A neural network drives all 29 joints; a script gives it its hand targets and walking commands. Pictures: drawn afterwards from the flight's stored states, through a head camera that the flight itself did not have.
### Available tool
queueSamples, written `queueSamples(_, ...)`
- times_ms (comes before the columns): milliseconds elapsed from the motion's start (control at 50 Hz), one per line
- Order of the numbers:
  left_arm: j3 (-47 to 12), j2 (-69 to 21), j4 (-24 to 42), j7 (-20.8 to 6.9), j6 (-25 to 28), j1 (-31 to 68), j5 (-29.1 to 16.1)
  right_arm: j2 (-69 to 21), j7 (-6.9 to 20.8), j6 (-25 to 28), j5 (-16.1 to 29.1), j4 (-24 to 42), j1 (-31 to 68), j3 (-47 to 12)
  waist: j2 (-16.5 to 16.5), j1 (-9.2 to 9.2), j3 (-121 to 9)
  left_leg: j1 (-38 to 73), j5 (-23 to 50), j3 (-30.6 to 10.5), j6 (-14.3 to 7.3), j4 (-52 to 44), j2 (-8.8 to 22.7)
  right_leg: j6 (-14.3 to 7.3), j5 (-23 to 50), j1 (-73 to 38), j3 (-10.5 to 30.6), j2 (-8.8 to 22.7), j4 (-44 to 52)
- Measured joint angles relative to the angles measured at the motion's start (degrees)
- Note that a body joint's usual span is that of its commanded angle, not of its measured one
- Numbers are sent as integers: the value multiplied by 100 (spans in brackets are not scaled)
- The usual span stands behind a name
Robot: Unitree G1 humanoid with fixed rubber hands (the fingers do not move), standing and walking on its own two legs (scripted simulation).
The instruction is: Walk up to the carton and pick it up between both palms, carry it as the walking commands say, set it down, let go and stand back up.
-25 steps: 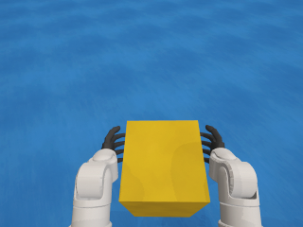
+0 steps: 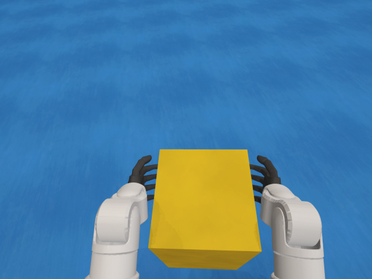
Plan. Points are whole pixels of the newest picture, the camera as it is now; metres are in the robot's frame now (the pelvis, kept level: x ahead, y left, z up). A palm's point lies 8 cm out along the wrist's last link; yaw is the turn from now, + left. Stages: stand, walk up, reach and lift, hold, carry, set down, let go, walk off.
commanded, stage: carry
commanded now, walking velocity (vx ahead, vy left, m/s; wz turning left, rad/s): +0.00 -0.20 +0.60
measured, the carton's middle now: (202, 216) +0.28 -0.02 -0.01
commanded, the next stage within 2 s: none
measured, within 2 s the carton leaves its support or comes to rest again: neither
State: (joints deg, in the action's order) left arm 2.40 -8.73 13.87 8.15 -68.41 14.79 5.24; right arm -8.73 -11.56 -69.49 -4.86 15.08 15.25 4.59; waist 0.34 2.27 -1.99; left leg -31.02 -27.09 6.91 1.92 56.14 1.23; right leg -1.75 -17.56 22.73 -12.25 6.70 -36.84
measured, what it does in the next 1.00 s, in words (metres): steps to the right, turning left: left foot, then right foot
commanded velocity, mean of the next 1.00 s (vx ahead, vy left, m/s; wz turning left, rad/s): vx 0.00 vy -0.20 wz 0.60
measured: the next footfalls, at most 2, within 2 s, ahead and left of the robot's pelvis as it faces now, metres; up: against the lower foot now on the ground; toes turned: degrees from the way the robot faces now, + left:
left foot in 0.08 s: +0.02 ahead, +0.08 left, +0.00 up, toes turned +11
right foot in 0.40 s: +0.03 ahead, -0.23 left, +0.00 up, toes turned +8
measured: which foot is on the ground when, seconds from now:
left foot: up 0.00-0.06, down 0.08-0.42, up 0.44-0.66, down 0.68-1.00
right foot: down 0.00-0.08, up 0.10-0.38, down 0.40-0.68, up 0.70-0.98, down 1.00-1.00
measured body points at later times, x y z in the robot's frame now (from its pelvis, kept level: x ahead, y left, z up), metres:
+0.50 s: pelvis -0.06 -0.12 +0.00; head -0.03 -0.13 +0.45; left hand +0.20 +0.08 +0.07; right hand +0.27 -0.17 +0.06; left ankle -0.06 +0.01 -0.68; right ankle -0.01 -0.23 -0.73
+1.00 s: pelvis -0.08 -0.25 -0.01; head -0.05 -0.24 +0.44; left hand +0.10 +0.03 +0.07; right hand +0.25 -0.18 +0.07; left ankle -0.11 -0.08 -0.73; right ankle +0.01 -0.37 -0.73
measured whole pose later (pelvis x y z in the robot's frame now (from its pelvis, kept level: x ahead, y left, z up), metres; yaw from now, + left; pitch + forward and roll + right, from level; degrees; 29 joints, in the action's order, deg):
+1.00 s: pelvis -0.08 -0.25 -0.01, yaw +34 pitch +5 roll -1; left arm 4.1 -8.9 15.7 9.2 -67.6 15.6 4.6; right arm -9.2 -9.5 -67.6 -7.6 14.5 16.8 3.5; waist 2.3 -1.4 -2.3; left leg -29.5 -12.5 -4.0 3.7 36.5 4.0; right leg 2.5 -19.7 23.2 -3.7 2.9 -34.6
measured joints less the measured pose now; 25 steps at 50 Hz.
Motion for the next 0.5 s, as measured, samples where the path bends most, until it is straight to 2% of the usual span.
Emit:
queueSamples(40, 27, -14, -2, -3, 11, 57, 39, -19, 35, 48, -13, -50, 72, 50, -78, -17, -79, 420, 86, 101, -61, -768, -62, -42, -104, 129, -167, 52, -215)
queueSamples(80, 51, -13, -11, -5, 28, 69, 75, -39, 75, 99, -41, -147, 133, 69, -139, -32, -204, 865, 623, 124, -157, -1777, -85, -61, -262, 314, -335, 97, -531)
queueSamples(100, 84, -2, -35, -7, 72, 44, 86, -48, 104, 184, -63, -262, 146, 42, -224, -39, -218, 786, 714, 76, -285, -1758, -126, 60, -332, 424, -287, 127, -710)
queueSamples(140, 128, 17, -56, -5, 95, -64, 95, -46, 137, 262, -96, -474, 147, -47, -214, -116, -163, 665, 734, -63, -428, -1640, -67, 313, -866, 729, 143, -75, -1436)
queueSamples(180, 134, 34, -23, 37, 21, -136, 70, -36, 157, 231, -112, -549, 110, -121, -174, -218, -82, 645, 841, -216, -401, -1734, 16, 455, -894, 1010, 520, -238, -2184)
queueSamples(220, 127, 39, 39, 78, -41, -148, 17, -26, 174, 195, -117, -486, 65, -148, -141, -310, -18, 614, 1016, -375, -311, -1890, 75, 537, -690, 1132, 739, -258, -2403)
queueSamples(300, 107, 23, 242, 127, -18, -73, -60, -25, 192, 191, -143, -171, 56, -144, -24, -402, 64, 439, 1302, -707, -132, -2046, 184, 586, -629, 960, 1003, -271, -1834)
queueSamples(380, 132, 3, 269, 113, 74, 15, -85, -39, 205, 204, -211, -24, 107, -119, 133, -362, 8, 187, 1489, -1081, 112, -2050, 257, 507, -686, 310, 960, -388, -463)
queueSamples(400, 123, -4, 247, 110, 88, 37, -71, -42, 196, 194, -233, -11, 121, -114, 170, -356, -12, 116, 1511, -1170, 184, -2000, 261, 466, -516, 67, 879, -411, 50)
queueSamples(420, 96, -12, 189, 98, 129, 53, -57, -39, 197, 191, -242, -6, 136, -69, 286, -353, 2, 35, 1497, -1258, 156, -1876, 305, 398, 35, 5, 763, -460, 259)
queueSamples(460, -12, -14, -5, 68, 182, 48, -13, -14, 197, 192, -233, -13, 39, 1, 307, -268, -15, -289, 415, -1034, 59, -919, 214, 254, 146, 100, 602, -367, 51)
queueSamples(500, -80, -4, -125, 38, 133, 10, 18, 7, 164, 123, -187, -29, -55, 19, 219, -144, -1, -500, -128, -625, 3, 135, 107, 165, 38, 44, 450, -204, 50)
